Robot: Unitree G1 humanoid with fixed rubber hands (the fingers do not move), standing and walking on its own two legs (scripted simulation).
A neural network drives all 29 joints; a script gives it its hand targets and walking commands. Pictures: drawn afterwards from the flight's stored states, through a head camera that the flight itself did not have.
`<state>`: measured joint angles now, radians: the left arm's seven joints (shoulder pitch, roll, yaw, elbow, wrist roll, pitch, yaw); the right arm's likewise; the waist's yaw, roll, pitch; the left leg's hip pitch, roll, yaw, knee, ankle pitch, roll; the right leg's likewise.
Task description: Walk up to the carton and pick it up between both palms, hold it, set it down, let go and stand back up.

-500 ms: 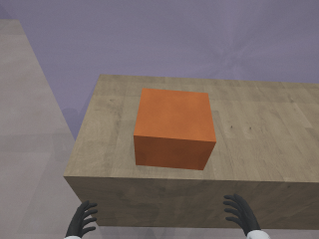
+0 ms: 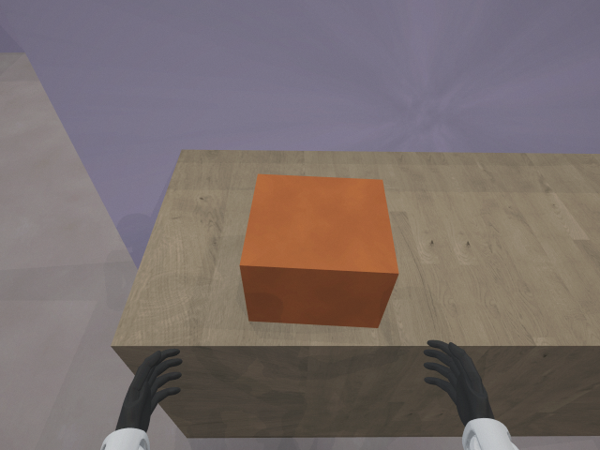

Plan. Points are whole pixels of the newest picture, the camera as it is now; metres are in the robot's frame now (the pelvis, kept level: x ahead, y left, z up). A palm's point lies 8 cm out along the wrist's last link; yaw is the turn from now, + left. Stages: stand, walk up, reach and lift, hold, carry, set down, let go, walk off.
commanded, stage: reach and lift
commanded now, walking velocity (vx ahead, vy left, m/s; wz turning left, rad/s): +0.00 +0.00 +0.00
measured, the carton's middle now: (316, 249) +0.47 -0.01 -0.05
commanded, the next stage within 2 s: none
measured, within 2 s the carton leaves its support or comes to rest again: neither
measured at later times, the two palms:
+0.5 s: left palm (149, 357) +0.25 +0.23 -0.02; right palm (466, 355) +0.25 -0.22 -0.02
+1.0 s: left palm (150, 297) +0.32 +0.23 +0.02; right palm (453, 300) +0.32 -0.20 +0.03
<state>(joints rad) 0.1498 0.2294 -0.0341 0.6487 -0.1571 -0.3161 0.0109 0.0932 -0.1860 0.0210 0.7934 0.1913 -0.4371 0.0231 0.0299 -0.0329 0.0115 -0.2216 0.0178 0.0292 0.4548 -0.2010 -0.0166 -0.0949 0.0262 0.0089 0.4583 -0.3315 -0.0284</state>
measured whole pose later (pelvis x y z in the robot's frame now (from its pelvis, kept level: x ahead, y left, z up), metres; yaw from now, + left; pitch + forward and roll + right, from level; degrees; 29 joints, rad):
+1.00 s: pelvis +0.00 +0.00 +0.00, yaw -1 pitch +4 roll +0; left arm -0.30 0.27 0.04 0.77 -0.21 -0.19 -0.03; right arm -0.31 -0.24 0.12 0.80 0.35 -0.25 -0.06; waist 0.01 -0.04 -0.06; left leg -0.30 0.02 0.04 0.39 -0.15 -0.02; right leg -0.19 0.03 0.02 0.40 -0.28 -0.03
